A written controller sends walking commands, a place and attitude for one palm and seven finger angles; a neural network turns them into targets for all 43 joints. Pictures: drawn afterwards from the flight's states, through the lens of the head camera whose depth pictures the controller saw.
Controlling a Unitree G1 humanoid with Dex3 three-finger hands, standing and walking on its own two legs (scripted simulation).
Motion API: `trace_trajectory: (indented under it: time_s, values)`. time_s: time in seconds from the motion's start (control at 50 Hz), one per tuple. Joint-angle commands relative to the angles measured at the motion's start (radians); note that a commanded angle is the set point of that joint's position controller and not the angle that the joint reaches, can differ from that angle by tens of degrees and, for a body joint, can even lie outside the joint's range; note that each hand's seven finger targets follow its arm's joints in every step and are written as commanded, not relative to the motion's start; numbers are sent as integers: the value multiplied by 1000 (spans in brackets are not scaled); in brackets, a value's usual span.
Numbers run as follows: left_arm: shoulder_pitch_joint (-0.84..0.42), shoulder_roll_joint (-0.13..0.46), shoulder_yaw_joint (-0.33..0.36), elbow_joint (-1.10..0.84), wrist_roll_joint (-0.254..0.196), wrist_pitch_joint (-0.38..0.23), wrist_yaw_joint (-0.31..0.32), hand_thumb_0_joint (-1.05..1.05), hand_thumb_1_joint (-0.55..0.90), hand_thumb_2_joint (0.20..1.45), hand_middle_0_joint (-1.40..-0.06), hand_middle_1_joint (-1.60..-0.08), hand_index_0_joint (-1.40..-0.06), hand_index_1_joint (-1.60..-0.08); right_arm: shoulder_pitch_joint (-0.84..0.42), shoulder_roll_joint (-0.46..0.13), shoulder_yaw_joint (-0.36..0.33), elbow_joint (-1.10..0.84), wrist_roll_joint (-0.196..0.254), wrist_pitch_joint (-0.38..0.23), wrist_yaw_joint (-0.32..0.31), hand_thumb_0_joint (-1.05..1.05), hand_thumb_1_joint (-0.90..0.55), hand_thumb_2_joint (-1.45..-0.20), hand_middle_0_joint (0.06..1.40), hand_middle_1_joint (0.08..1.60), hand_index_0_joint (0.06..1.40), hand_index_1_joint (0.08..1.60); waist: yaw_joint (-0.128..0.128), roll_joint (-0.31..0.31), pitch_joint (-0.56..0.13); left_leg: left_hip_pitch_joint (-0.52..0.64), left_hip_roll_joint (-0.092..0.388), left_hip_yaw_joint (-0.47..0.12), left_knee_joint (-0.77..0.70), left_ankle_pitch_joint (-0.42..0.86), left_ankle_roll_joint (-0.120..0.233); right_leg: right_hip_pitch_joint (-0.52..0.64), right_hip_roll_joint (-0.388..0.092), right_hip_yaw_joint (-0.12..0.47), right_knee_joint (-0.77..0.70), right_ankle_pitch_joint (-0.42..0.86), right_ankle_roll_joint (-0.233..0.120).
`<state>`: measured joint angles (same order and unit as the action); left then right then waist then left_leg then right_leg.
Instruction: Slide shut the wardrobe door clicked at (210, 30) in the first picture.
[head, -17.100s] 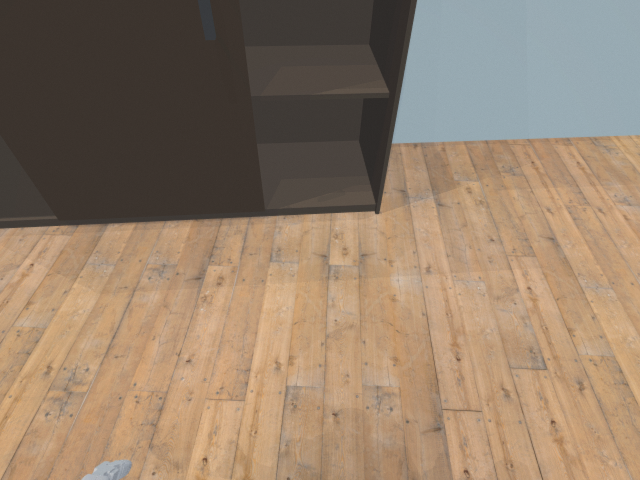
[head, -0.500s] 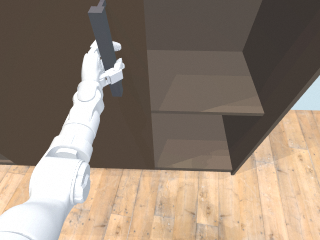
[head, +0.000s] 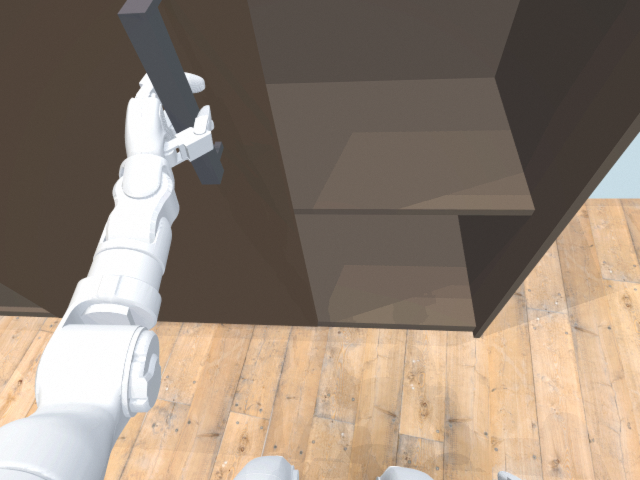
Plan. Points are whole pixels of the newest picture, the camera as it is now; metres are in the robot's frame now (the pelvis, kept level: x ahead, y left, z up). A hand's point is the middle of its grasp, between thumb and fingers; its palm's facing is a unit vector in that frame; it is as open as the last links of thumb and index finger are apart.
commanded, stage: step sideways, sliding the door along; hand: left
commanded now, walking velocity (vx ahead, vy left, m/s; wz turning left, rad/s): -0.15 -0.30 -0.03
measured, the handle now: (187, 97) +0.53 +0.18 +0.17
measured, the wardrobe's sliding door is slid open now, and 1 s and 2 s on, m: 0.49 0.33 0.00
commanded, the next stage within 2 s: none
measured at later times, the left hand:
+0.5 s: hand (233, 131) +0.48 +0.12 +0.15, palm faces +0.37 -0.92 -0.16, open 6.9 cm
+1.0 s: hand (335, 129) +0.48 -0.01 +0.15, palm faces +0.32 -0.94 -0.09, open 6.9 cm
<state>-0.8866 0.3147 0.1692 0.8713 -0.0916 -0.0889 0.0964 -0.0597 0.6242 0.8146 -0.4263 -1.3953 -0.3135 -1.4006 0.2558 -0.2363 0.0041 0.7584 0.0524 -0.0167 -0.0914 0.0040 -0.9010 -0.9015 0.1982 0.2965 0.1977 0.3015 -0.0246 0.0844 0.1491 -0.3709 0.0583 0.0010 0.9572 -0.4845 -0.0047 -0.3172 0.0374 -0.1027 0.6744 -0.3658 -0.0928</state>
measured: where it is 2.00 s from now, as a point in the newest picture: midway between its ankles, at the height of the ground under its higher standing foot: outside the picture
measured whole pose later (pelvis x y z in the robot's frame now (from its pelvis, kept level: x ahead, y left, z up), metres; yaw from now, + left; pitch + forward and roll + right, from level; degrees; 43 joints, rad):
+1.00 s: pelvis +0.13 -0.20 +0.01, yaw +7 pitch +0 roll +1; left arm -0.36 0.13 0.01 -0.07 -0.02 -0.11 0.17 -0.01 0.66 0.80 -0.45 -1.40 -0.16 -1.36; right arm 0.04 -0.20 -0.04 0.57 0.01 -0.11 0.03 0.01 -0.90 -0.90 0.19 0.30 0.19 0.30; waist 0.13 0.02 0.31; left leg -0.15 0.16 0.14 0.47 -0.29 -0.10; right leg -0.42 0.04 -0.03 0.82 -0.38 -0.02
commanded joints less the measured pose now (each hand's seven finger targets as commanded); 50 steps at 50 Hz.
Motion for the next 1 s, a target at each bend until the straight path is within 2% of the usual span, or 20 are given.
trace_trajectory:
  time_s: [0.0,0.08,0.1,0.12,0.16,0.28,0.34,0.4,0.44,0.48,0.5,0.54,0.62,0.66,0.7,0.76,0.82,0.86,0.9,0.98]
  values:
    - [-556,-36,-156,-369,36,-84,-49,0,900,900,-450,-1400,-450,-1400,-81,-91,-28,-128,-12,-76,-7,0,-900,-900,200,300,200,300,-5,-246,-393,-142,2,-11,57,-54,15,437,-307,334,-169,983,-134]
    - [-534,-101,-243,-561,21,-123,-50,0,900,900,-450,-1400,-450,-1400,-82,-94,-31,-142,-22,-68,-13,0,-900,-900,200,300,200,300,-52,-40,-492,423,89,45,-576,636,26,155,-168,105,97,752,36]
    - [-508,-136,-275,-616,2,-124,-53,0,900,900,-450,-1400,-450,-1400,-72,-135,-51,-161,-22,-69,1,0,-900,-900,200,300,200,300,-43,178,-557,742,316,-218,-503,1176,135,-201,-63,89,302,254,114]
    - [-546,-190,-303,-656,-12,-128,-60,0,900,900,-450,-1400,-450,-1400,-93,-112,-49,-169,-17,-66,35,0,-900,-900,200,300,200,300,-24,225,-617,867,447,-346,-427,1336,219,-315,-55,206,454,-167,96]
    - [-558,-217,-328,-668,12,-109,-66,0,900,900,-450,-1400,-450,-1400,-113,-97,-48,-183,-12,-67,61,0,-900,-900,200,300,200,300,-29,61,-499,771,427,-242,-427,1142,211,-356,-83,241,367,-147,61]
    - [-441,-169,-324,-802,25,-87,-72,0,900,900,-450,-1400,-450,-1400,-122,-118,-59,-237,-7,-85,65,0,-900,-900,200,300,200,300,-51,128,-523,651,254,13,-341,1133,74,-25,-18,40,-60,180,81]
    - [-385,-132,-308,-892,41,-88,-71,0,900,900,-450,-1400,-450,-1400,-153,-98,-61,-264,6,-91,64,0,-900,-900,200,300,200,300,-44,75,-528,494,162,94,-244,991,14,192,-37,49,-188,614,82]
    - [-256,-53,-243,-894,52,-62,-55,0,900,900,-450,-1400,-450,-1400,-185,-80,-72,-239,16,-98,43,0,-900,-900,200,300,200,300,-19,-205,-519,182,23,64,-107,271,-45,360,-224,242,-154,1181,-24]
    - [-211,-64,-244,-953,67,-78,-45,0,900,900,-450,-1400,-450,-1400,-203,-35,-43,-252,1,-105,33,0,-900,-900,200,300,200,300,14,-228,-521,104,31,63,-255,39,-24,422,-241,261,-135,1299,-10]
    - [-191,-99,-284,-1036,56,-95,-30,0,900,900,-450,-1400,-450,-1400,-213,-42,-36,-234,-9,-121,24,0,-900,-900,200,300,200,300,-12,-128,-541,241,91,94,-475,400,-20,378,-195,171,-25,1264,34]
    - [-192,-117,-297,-1090,49,-102,-31,0,900,900,-450,-1400,-450,-1400,-202,-59,-50,-243,-13,-121,29,0,-900,-900,200,300,200,300,-15,-26,-596,477,184,43,-507,929,6,207,-133,95,49,1044,94]
    - [-181,-163,-300,-1135,47,-124,-48,0,900,900,-450,-1400,-450,-1400,-173,-71,-71,-279,-26,-116,85,0,-900,-900,200,300,200,300,-6,146,-580,891,367,-102,-430,1570,140,-230,-22,88,79,-14,117]
    - [-107,-151,-299,-1156,85,-134,-49,0,900,900,-450,-1400,-450,-1400,-192,-71,-71,-323,-15,-134,114,0,-900,-900,200,300,200,300,2,166,-524,753,274,100,-281,1300,52,-28,-9,56,-197,236,80]
    - [-69,-93,-278,-1211,95,-146,-51,0,900,900,-450,-1400,-450,-1400,-211,-63,-65,-342,2,-127,106,0,-900,-900,200,300,200,300,-4,-34,-554,454,152,169,-146,847,4,304,-87,115,-254,892,67]
    - [47,-65,-263,-1205,89,-143,-39,0,900,900,-450,-1400,-450,-1400,-247,-42,-61,-331,-1,-133,85,0,-900,-900,200,300,200,300,28,-228,-504,113,0,114,-51,-8,-49,423,-269,327,-207,1421,-9]
    - [79,-118,-312,-1329,77,-164,-22,0,900,900,-450,-1400,-450,-1400,-231,-20,-31,-309,-11,-151,84,0,-900,-900,200,300,200,300,30,-225,-511,19,39,38,-261,-112,-28,489,-288,354,-146,1435,-27]
    - [94,-122,-336,-1396,65,-203,5,0,900,900,-450,-1400,-450,-1400,-244,-38,-43,-285,-23,-132,78,0,-900,-900,200,300,200,300,-14,-100,-588,389,134,78,-569,596,-30,319,-193,223,-39,1124,32]
    - [103,-166,-359,-1409,59,-212,-15,0,900,900,-450,-1400,-450,-1400,-244,-81,-79,-321,-23,-127,106,0,-900,-900,200,300,200,300,15,97,-609,742,444,-126,-467,1457,139,-102,-89,154,107,104,114]
    - [86,-230,-384,-1356,103,-192,-19,0,900,900,-450,-1400,-450,-1400,-263,-92,-78,-337,-35,-121,128,0,-900,-900,200,300,200,300,24,111,-480,738,465,-27,-493,1468,186,-226,-41,169,237,-116,101]
    - [54,-231,-410,-1346,129,-181,-17,0,900,900,-450,-1400,-450,-1400,-281,-82,-72,-328,-40,-148,129,0,-900,-900,200,300,200,300,16,183,-428,641,372,137,-434,1284,102,-96,-48,69,127,39,81]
